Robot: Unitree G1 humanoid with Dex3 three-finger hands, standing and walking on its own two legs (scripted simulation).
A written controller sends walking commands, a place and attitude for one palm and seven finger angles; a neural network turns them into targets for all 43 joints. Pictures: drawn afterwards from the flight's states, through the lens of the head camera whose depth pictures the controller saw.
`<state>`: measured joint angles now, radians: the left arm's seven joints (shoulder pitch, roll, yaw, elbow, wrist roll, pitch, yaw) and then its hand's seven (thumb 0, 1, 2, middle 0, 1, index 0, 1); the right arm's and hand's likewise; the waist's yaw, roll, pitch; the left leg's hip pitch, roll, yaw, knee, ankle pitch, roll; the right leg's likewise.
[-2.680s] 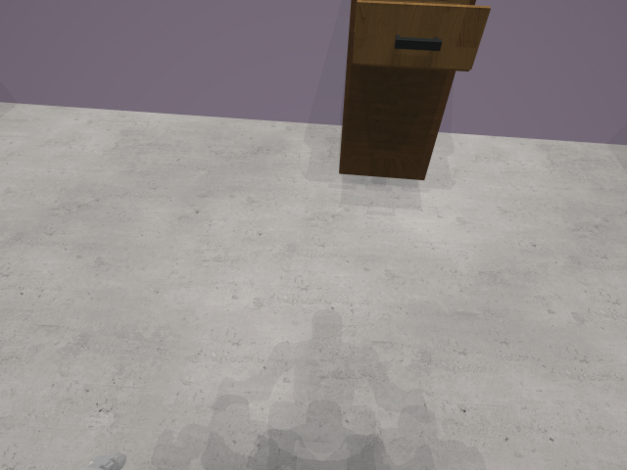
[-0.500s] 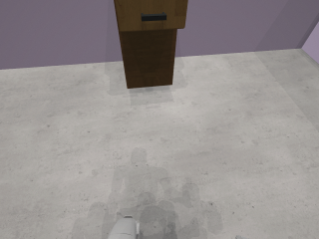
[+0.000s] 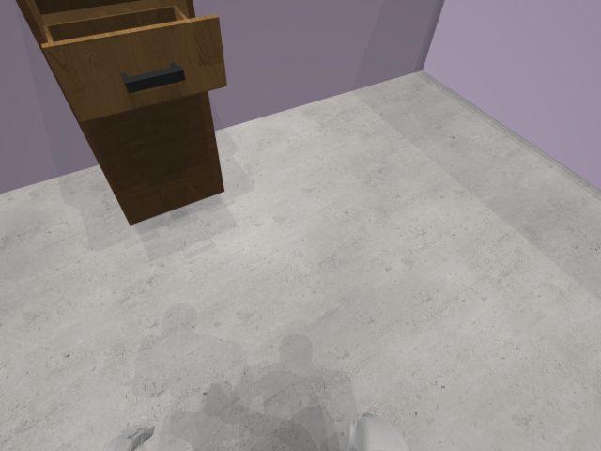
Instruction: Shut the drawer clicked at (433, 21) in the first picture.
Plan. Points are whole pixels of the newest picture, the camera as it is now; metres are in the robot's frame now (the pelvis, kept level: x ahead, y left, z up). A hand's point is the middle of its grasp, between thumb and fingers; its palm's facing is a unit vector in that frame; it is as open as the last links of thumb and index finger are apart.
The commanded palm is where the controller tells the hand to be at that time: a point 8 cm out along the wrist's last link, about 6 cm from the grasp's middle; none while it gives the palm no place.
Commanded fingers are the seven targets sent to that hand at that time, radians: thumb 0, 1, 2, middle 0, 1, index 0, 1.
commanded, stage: walk to a spot facing it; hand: left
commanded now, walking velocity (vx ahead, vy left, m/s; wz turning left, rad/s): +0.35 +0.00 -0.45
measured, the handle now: (152, 75) +0.90 +0.39 +0.01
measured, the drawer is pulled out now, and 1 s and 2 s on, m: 0.28 0.28 0.28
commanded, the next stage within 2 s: turn to face it in 0.96 s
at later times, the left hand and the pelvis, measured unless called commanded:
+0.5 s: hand (216, 357) +0.29 +0.15 -0.18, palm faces -0.12 -0.97 -0.22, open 7.2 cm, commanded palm none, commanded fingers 0.00 0.90 0.90 -0.20 -0.30 -0.20 -0.30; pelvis +0.22 -0.04 -0.01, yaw -10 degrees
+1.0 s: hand (248, 252) +0.52 +0.13 -0.18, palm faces -0.33 -0.94 -0.14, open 7.4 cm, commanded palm none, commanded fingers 0.00 0.90 0.90 -0.20 -0.30 -0.20 -0.30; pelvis +0.41 -0.02 +0.00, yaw -23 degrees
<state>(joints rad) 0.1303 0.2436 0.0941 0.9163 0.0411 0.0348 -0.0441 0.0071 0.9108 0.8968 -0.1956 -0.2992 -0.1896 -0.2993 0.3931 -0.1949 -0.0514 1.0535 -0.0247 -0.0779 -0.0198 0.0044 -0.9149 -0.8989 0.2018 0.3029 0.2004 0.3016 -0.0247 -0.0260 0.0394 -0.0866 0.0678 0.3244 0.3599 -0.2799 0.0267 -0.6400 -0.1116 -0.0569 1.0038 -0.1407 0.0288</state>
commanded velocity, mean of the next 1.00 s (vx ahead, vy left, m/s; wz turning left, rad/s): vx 0.28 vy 0.00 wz -0.39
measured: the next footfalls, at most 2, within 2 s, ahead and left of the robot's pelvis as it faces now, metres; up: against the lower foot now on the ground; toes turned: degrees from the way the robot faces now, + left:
right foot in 0.20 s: +0.21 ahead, -0.14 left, +0.00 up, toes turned -14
left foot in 0.60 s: +0.42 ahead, +0.06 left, +0.00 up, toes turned -2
